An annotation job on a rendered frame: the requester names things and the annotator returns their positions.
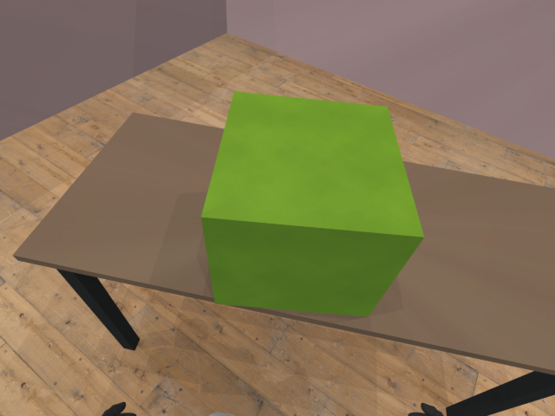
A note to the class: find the table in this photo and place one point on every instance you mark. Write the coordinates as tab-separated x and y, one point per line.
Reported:
480	284

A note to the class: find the carton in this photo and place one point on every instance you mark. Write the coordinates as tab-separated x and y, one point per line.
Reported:
309	207

